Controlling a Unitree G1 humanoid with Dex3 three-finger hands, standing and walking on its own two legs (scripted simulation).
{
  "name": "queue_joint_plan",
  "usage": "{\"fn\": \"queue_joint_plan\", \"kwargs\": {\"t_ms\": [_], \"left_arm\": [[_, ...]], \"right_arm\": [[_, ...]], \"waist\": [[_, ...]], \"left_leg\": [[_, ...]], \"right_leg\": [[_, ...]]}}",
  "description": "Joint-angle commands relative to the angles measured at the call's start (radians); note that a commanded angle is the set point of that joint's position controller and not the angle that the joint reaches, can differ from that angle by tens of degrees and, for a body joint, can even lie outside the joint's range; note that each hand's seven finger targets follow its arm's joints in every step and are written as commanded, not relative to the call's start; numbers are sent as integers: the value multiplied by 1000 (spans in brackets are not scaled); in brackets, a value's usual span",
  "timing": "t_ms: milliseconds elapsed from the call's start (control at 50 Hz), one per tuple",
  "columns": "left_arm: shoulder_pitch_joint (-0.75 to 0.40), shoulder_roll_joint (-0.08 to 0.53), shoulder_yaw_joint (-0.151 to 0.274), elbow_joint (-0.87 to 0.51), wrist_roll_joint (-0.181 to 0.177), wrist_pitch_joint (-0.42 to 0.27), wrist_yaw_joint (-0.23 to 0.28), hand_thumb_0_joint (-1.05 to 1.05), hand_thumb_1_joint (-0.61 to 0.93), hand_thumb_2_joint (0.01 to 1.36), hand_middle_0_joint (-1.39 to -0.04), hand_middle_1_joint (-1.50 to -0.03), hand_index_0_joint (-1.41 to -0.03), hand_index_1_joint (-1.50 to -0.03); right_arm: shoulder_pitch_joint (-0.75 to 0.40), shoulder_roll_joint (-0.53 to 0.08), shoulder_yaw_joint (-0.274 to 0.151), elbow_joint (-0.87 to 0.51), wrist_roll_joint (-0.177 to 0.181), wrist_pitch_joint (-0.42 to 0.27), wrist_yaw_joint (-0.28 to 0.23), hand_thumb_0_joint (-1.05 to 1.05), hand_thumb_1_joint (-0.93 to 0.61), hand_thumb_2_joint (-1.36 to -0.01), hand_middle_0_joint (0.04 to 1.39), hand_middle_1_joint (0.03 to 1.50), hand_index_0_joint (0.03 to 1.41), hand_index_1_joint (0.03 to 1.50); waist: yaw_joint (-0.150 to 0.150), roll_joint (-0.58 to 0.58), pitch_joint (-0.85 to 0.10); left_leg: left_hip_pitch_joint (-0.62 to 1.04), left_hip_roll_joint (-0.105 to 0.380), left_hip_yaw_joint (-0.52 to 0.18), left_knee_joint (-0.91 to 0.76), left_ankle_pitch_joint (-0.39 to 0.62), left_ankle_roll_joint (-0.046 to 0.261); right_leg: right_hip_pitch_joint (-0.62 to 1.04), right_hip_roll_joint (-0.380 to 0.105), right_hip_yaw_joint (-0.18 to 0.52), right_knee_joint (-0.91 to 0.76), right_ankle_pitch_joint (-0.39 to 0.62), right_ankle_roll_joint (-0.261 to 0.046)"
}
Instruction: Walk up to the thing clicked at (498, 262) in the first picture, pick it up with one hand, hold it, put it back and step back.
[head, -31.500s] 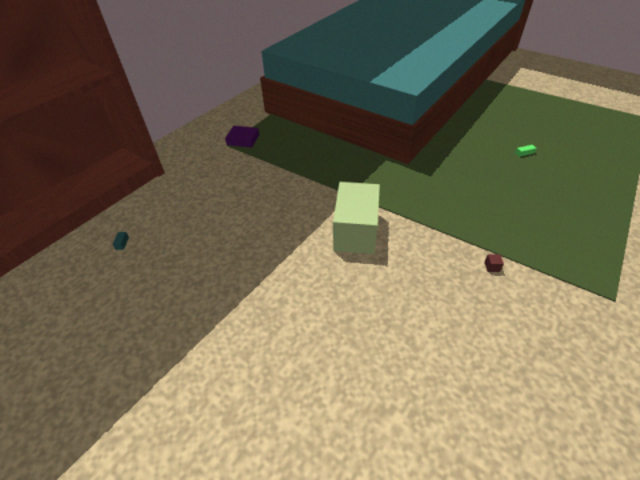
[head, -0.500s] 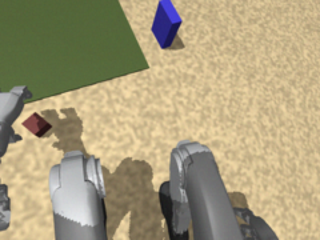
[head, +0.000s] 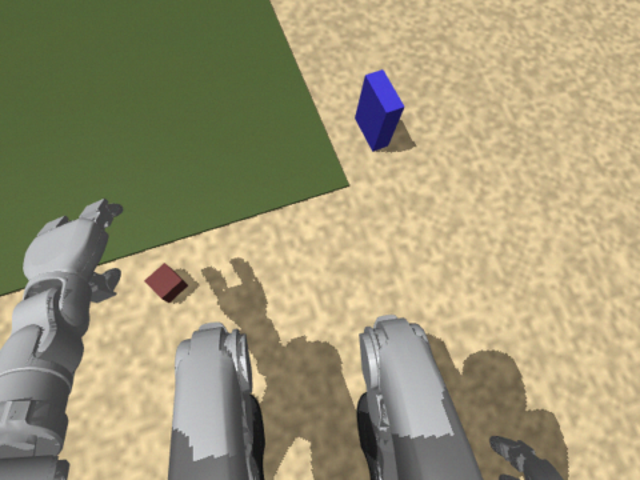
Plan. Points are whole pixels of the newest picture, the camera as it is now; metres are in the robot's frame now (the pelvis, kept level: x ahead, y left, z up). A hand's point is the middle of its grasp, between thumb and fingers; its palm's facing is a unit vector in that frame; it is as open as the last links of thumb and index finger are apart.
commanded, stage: home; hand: left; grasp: from above
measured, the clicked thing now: (166, 283) +0.43 +0.30 -0.39
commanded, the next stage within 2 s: none
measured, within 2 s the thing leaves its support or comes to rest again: neither
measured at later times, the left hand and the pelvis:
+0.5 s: hand (10, 411) +0.24 +0.24 +0.10, palm faces +0.01 -0.90 -0.44, open 7.4 cm; pelvis +0.02 +0.00 +0.18, yaw +6 degrees
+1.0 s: hand out of the picture +0.21 +0.21 +0.26, palm faces +0.20 -0.96 -0.21, open 7.4 cm; pelvis +0.08 +0.01 +0.30, yaw +8 degrees
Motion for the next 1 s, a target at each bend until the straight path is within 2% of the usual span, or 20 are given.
{"fn": "queue_joint_plan", "kwargs": {"t_ms": [0, 40, 80, 140, 180, 220, 240, 280, 320, 360, 420, 480, 540, 580, 620, 720, 820, 840, 920, 980], "left_arm": [[-29, 175, 59, -294, -148, 24, -22, 0, 900, 900, -200, -301, -200, -300], [-6, 167, 76, -393, -205, 32, -34, 0, 900, 900, -200, -300, -200, -300], [45, 108, 45, -443, -250, 41, -43, 0, 900, 900, -200, -300, -200, -300], [118, 101, 66, -534, -317, 67, -40, 0, 900, 900, -200, -300, -200, -300], [182, 48, 47, -597, -367, 92, -42, 0, 900, 900, -200, -300, -200, -300], [223, 30, 40, -648, -412, 121, -42, 0, 900, 900, -200, -300, -200, -300], [257, 30, 53, -671, -437, 137, -39, 0, 900, 900, -200, -300, -200, -300], [327, -23, 24, -691, -489, 169, -38, 0, 900, 900, -200, -300, -200, -300], [379, -32, 32, -724, -544, 199, -33, 0, 900, 900, -200, -300, -200, -300], [429, -68, 20, -739, -594, 223, -30, 0, 900, 900, -200, -300, -200, -300], [513, -94, 25, -755, -671, 259, -22, 0, 900, 900, -200, -300, -200, -300], [611, -122, 34, -784, -720, 302, -15, 0, 900, 900, -200, -300, -200, -300], [677, -160, 29, -818, -766, 349, -11, 0, 900, 900, -200, -299, -200, -299], [726, -197, 26, -839, -795, 377, -13, 0, 900, 900, -200, -299, -200, -299], [772, -205, 42, -882, -827, 401, -12, 0, 900, 900, -200, -299, -200, -299], [890, -245, 41, -974, -871, 442, -21, 0, 900, 900, -200, -299, -200, -299], [977, -267, 25, -1029, -867, 456, -39, 0, 900, 900, -200, -299, -200, -299], [981, -275, 13, -1035, -863, 457, -43, 0, 900, 900, -200, -299, -200, -299], [990, -267, 14, -1065, -861, 457, -61, 0, 900, 900, -200, -299, -200, -299], [979, -275, 6, -1035, -859, 457, -74, 0, 900, 900, -200, -299, -200, -299]], "right_arm": [[93, -178, -87, -103, 27, -33, -35, 0, -901, -899, 200, 299, 200, 299], [62, -179, -95, -127, 36, -41, -49, 0, -901, -900, 200, 299, 200, 299], [37, -177, -97, -146, 43, -52, -63, 0, -901, -900, 200, 300, 200, 300], [-2, -173, -85, -173, 59, -71, -92, 0, -900, -900, 200, 300, 200, 300], [-22, -170, -81, -186, 65, -87, -111, 0, -900, -900, 200, 300, 200, 300], [-42, -167, -77, -196, 72, -103, -129, 0, -900, -900, 200, 300, 200, 300], [-46, -165, -76, -200, 76, -109, -138, 0, -900, -900, 200, 300, 200, 300], [-55, -150, -67, -206, 79, -124, -152, 0, -900, -900, 200, 300, 200, 300], [-50, -139, -60, -204, 83, -138, -165, 0, -900, -900, 200, 300, 200, 300], [-49, -127, -52, -205, 84, -153, -177, 0, -900, -900, 200, 300, 200, 300], [-33, -106, -39, -215, 85, -172, -193, 0, -901, -900, 200, 300, 200, 300], [-10, -93, -29, -228, 88, -184, -209, 0, -900, -900, 200, 300, 200, 300], [13, -84, -17, -230, 88, -197, -230, 0, -900, -900, 200, 300, 200, 300], [27, -77, -9, -236, 87, -205, -246, 0, -900, -900, 200, 300, 200, 300], [42, -75, -5, -250, 88, -214, -264, 0, -900, -900, 200, 300, 200, 300], [78, -61, 4, -274, 80, -240, -294, 0, -900, -900, 200, 300, 200, 300], [85, -57, 0, -286, 64, -265, -307, 0, -900, -900, 200, 300, 200, 300], [84, -59, -2, -290, 63, -268, -309, 0, -900, -900, 200, 300, 200, 300], [73, -67, -9, -305, 58, -284, -309, 0, -900, -900, 200, 299, 200, 299], [72, -74, -12, -302, 55, -295, -308, 0, -900, -900, 200, 300, 200, 300]], "waist": [[18, 3, -597], [34, 46, -608], [27, 66, -549], [37, 102, -512], [29, 122, -480], [24, 139, -471], [30, 133, -487], [11, 122, -457], [15, 119, -447], [4, 99, -424], [1, 77, -348], [5, 52, -328], [-6, 25, -291], [-2, 38, -249], [-1, 23, -236], [12, 20, -169], [16, 40, -111], [11, 28, -98], [22, 5, -65], [11, -21, -37]], "left_leg": [[470, -37, 70, -304, 152, 62], [551, -38, 63, -364, 104, 55], [606, -29, 44, -440, 34, 50], [690, -26, 12, -562, -74, 44], [758, -24, -9, -638, -116, 40], [836, -24, -31, -702, -135, 35], [876, -27, -23, -720, -110, 33], [920, -34, -12, -750, -60, 30], [983, -39, 4, -779, -3, 28], [1029, -41, 9, -811, 37, 28], [1074, -46, 18, -882, 57, 30], [1147, -54, 33, -946, 139, 30], [1212, -57, 42, -1005, 226, 30], [1269, -57, 42, -1060, 244, 26], [1321, -61, 49, -1099, 288, 25], [1437, -65, 66, -1196, 382, 25], [1501, -59, 58, -1262, 436, 18], [1506, -61, 60, -1268, 430, 20], [1513, -64, 69, -1285, 408, 24], [1520, -63, 70, -1293, 392, 25]], "right_leg": [[462, 9, -8, -384, 257, -34], [467, 6, -3, -419, 203, -42], [454, 3, -7, -451, 154, -43], [498, -1, -6, -507, 83, -40], [522, -5, -5, -545, 64, -37], [545, -8, -4, -580, 63, -36], [576, -9, 1, -606, 77, -37], [618, -14, 8, -655, 103, -38], [683, -19, 17, -714, 132, -39], [740, -22, 22, -764, 158, -38], [841, -25, 33, -865, 163, -37], [973, -25, 39, -955, 223, -36], [1083, -24, 39, -1039, 296, -31], [1127, -25, 39, -1085, 311, -32], [1196, -25, 36, -1145, 350, -28], [1316, -27, 25, -1251, 442, -23], [1355, -19, 3, -1284, 472, -26], [1354, -19, 4, -1294, 470, -25], [1365, -23, -2, -1322, 443, -18], [1354, -23, -4, -1326, 424, -16]]}}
